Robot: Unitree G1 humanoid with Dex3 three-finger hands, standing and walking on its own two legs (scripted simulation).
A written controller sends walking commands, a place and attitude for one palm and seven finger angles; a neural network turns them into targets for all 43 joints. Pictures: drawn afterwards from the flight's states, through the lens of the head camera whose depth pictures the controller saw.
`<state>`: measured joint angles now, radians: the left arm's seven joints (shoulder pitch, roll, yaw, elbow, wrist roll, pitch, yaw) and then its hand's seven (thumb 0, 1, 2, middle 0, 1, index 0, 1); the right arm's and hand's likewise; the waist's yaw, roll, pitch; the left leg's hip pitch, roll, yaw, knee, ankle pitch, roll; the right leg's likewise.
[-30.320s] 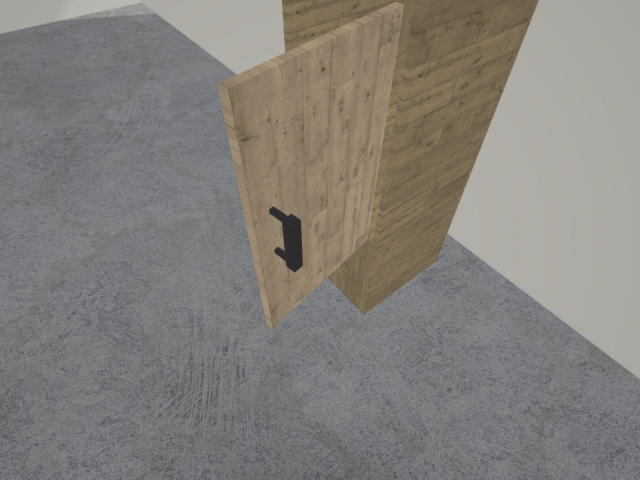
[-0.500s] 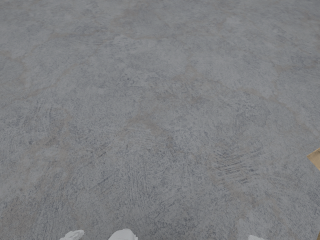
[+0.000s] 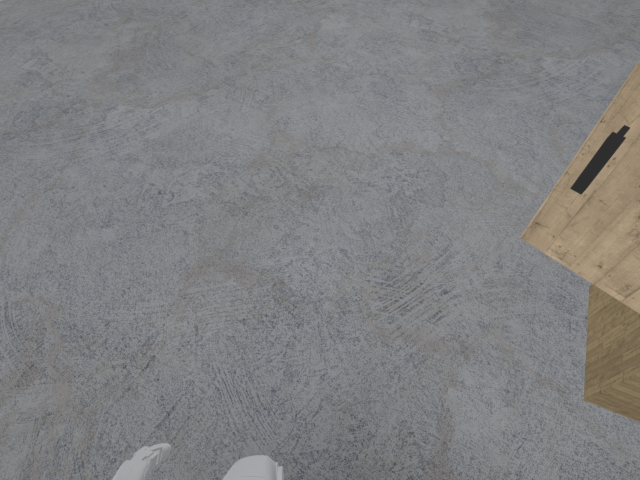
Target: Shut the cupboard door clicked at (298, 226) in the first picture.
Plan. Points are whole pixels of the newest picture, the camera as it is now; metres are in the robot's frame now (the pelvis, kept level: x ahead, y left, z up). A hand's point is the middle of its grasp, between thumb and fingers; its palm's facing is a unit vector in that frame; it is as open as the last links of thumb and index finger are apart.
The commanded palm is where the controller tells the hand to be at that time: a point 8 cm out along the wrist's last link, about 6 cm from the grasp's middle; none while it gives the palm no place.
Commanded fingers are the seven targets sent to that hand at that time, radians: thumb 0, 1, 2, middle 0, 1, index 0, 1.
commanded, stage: turn to face it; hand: left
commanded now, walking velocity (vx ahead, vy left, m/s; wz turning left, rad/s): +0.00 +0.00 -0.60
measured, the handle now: (600, 159) +0.65 -0.47 -0.03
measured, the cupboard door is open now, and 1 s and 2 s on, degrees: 67 67 67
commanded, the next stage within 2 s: take the last steps up to it in 1.18 s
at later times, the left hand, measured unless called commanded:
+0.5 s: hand (201, 435) +0.19 +0.19 -0.15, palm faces -0.28 -0.94 -0.20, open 7.4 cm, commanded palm none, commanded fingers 0.00 0.90 0.90 -0.20 -0.30 -0.20 -0.30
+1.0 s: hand (249, 407) +0.23 +0.13 -0.17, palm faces -0.53 -0.83 -0.19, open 7.4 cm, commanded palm none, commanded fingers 0.00 0.90 0.90 -0.20 -0.30 -0.20 -0.30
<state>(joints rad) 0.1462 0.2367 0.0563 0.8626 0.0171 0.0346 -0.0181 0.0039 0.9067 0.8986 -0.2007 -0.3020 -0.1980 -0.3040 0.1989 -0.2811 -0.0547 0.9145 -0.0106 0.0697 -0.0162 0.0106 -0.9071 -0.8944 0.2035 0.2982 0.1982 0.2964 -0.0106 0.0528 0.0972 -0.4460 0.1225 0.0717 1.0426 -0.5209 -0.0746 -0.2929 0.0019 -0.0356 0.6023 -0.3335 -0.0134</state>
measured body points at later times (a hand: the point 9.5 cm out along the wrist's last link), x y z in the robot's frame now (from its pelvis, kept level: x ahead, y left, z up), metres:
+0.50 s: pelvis +0.03 +0.02 +0.01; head +0.08 +0.02 +0.46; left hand +0.20 +0.24 -0.13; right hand +0.01 -0.25 -0.12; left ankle +0.05 +0.13 -0.73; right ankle -0.03 -0.11 -0.67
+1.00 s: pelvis +0.06 +0.01 +0.00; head +0.11 +0.01 +0.45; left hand +0.26 +0.18 -0.16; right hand -0.01 -0.26 -0.12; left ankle +0.12 +0.09 -0.73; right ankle -0.04 -0.10 -0.70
